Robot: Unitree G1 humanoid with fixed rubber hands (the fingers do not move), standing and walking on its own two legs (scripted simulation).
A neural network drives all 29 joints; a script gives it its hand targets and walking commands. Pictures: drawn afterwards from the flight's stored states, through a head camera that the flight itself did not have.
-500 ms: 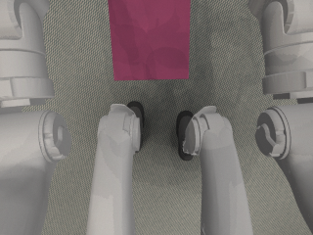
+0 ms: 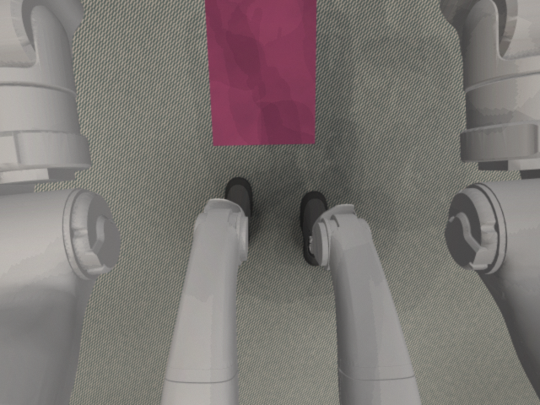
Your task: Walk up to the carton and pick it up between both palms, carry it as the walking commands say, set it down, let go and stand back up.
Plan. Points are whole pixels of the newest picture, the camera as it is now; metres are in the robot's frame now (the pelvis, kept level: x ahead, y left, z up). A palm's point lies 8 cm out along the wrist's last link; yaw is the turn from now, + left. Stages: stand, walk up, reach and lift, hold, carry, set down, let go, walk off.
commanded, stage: let go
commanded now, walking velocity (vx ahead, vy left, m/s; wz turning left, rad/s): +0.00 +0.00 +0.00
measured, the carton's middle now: (262, 81) +0.51 +0.04 -0.52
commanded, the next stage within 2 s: stand in 1.40 s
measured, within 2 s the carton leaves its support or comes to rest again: neither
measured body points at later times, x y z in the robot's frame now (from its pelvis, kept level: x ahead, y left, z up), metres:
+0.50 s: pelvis +0.02 +0.00 +0.06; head +0.30 +0.02 +0.41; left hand +0.40 +0.25 -0.04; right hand +0.42 -0.20 -0.05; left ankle +0.14 +0.10 -0.59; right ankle +0.11 -0.11 -0.59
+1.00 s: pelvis +0.10 -0.01 +0.14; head +0.17 +0.00 +0.58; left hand +0.27 +0.25 +0.06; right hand +0.29 -0.24 +0.06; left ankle +0.14 +0.10 -0.59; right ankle +0.11 -0.11 -0.59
